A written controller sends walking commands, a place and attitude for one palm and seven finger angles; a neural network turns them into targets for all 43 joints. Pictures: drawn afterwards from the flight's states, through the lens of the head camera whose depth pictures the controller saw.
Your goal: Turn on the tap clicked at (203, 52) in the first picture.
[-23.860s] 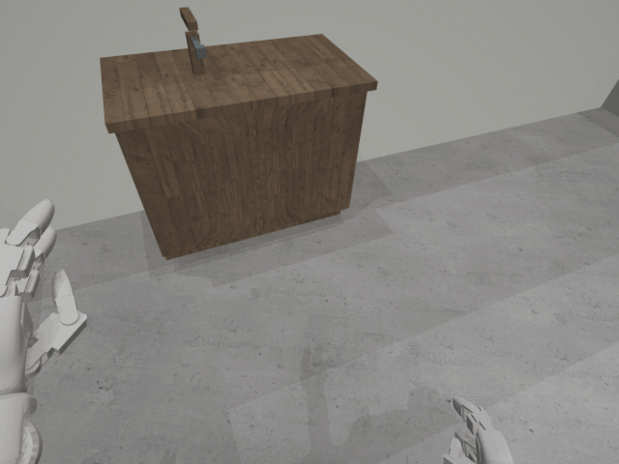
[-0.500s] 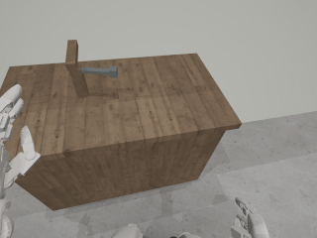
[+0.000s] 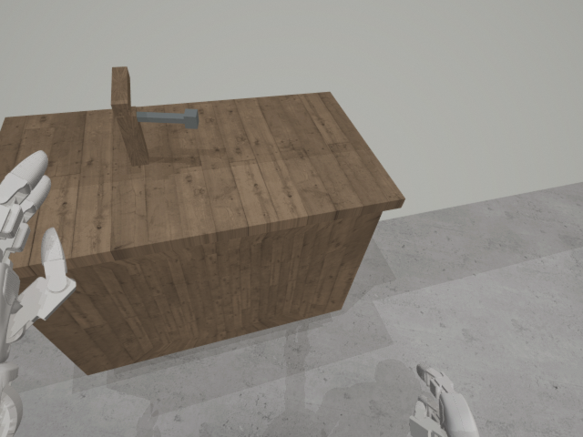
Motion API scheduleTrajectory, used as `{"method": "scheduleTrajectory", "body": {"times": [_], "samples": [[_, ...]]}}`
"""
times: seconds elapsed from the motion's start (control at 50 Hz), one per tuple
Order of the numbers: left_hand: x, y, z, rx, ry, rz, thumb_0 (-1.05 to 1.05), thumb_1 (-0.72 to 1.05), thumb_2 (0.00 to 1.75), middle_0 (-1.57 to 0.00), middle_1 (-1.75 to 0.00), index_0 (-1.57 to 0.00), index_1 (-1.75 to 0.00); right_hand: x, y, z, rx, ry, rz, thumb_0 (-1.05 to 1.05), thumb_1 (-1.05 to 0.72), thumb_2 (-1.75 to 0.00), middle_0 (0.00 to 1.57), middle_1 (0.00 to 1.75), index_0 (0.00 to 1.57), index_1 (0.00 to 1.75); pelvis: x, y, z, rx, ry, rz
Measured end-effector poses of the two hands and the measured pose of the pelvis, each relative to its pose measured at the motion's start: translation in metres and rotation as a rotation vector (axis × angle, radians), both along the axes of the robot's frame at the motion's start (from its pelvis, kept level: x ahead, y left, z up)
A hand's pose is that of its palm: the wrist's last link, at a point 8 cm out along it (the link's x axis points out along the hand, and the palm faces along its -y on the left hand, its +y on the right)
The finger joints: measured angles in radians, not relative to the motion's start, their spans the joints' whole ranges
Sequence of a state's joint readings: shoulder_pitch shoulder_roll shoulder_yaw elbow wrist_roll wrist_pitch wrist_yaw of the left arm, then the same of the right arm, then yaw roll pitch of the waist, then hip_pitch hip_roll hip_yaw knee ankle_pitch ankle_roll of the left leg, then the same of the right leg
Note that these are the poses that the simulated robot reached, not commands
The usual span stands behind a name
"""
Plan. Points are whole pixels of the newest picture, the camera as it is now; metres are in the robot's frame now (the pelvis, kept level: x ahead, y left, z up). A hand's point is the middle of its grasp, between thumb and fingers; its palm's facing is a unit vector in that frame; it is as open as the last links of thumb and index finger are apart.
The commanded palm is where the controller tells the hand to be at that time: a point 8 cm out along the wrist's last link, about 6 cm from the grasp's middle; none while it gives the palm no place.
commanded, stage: stop stepping back and stand still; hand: left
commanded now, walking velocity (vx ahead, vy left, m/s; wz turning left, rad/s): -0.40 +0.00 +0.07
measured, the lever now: (191, 118) +0.67 +0.25 +0.05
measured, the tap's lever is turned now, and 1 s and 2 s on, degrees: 76 76 76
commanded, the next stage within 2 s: stand and check the lever's angle in 1.38 s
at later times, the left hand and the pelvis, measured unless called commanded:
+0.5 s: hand out of the picture +0.05 +0.21 +0.17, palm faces +0.41 -0.85 -0.33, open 7.4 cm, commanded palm +0.00 +0.25 +0.18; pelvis -0.16 -0.04 +0.00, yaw +1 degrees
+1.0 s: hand out of the picture -0.08 +0.20 +0.17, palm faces +0.47 -0.81 -0.34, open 7.4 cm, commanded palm -0.13 +0.24 +0.18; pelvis -0.26 -0.05 -0.02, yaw +5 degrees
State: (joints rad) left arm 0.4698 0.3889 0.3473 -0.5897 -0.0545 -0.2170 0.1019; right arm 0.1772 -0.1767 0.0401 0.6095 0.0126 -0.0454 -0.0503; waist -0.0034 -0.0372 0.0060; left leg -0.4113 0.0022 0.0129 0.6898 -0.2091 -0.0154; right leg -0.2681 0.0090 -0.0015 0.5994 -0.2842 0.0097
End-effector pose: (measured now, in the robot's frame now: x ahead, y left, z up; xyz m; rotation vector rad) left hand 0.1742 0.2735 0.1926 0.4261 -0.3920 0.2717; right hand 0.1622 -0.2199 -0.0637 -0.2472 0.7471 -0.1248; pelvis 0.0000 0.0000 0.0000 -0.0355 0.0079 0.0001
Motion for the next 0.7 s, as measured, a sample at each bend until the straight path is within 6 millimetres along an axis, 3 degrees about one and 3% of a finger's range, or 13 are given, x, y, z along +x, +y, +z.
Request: {"method": "scheduleTrajectory", "body": {"times": [0.06,0.14,0.24,0.3,0.38,0.5,0.58,0.7], "samples": [[-0.007,0.005,0.000,0.026,-0.032,-0.009,0.01,0.89,0.89,-0.21,-0.30,-0.21,-0.31,-0.015,-0.011,0.002,-0.011,-0.052,-0.035,0.01,-0.90,-0.89,0.21,0.30,0.20,0.30,-0.025,0.001,-0.007,0.011,-0.012,-0.022],[-0.028,-0.003,-0.004,-0.009,0.007,-0.012,0.02,0.89,0.89,-0.20,-0.30,-0.21,-0.30,-0.052,-0.021,0.009,0.000,-0.082,-0.056,0.01,-0.90,-0.89,0.20,0.30,0.20,0.30,-0.054,-0.005,-0.002,0.009,-0.035,-0.015],[-0.078,-0.016,-0.001,0.026,0.081,0.027,0.02,0.89,0.89,-0.21,-0.30,-0.21,-0.30,-0.102,-0.035,0.006,0.011,-0.058,-0.073,0.01,-0.90,-0.89,0.20,0.30,0.20,0.30,-0.081,-0.018,0.002,-0.005,-0.043,0.001],[-0.112,-0.021,0.002,0.092,0.090,0.085,0.02,0.89,0.89,-0.21,-0.30,-0.21,-0.31,-0.124,-0.044,-0.011,0.016,-0.017,-0.045,0.01,-0.90,-0.89,0.20,0.30,0.20,0.30,-0.098,-0.029,-0.004,0.019,-0.050,0.017],[-0.146,-0.023,0.001,0.042,0.061,0.122,0.02,0.89,0.89,-0.21,-0.30,-0.21,-0.31,-0.154,-0.053,-0.026,0.019,0.056,-0.035,0.01,-0.90,-0.89,0.20,0.30,0.20,0.30,-0.126,-0.035,-0.005,0.028,-0.068,0.022],[-0.170,-0.026,-0.013,-0.056,0.074,0.121,0.02,0.89,0.89,-0.20,-0.30,-0.21,-0.30,-0.189,-0.059,-0.014,0.005,0.002,-0.069,0.02,-0.90,-0.89,0.20,0.30,0.20,0.30,-0.157,-0.036,0.000,0.072,-0.023,0.022],[-0.190,-0.029,-0.008,-0.030,0.005,0.079,0.02,0.89,0.89,-0.21,-0.30,-0.21,-0.30,-0.206,-0.060,-0.009,-0.034,-0.090,-0.084,0.02,-0.90,-0.89,0.20,0.30,0.20,0.30,-0.181,-0.031,-0.011,0.070,-0.044,0.031],[-0.221,-0.021,0.008,0.034,0.021,0.156,0.02,0.89,0.89,-0.21,-0.30,-0.21,-0.31,-0.237,-0.052,-0.018,0.066,-0.069,-0.078,0.01,-0.90,-0.90,0.20,0.30,0.20,0.30,-0.201,-0.040,-0.001,0.055,-0.069,0.068]]}}
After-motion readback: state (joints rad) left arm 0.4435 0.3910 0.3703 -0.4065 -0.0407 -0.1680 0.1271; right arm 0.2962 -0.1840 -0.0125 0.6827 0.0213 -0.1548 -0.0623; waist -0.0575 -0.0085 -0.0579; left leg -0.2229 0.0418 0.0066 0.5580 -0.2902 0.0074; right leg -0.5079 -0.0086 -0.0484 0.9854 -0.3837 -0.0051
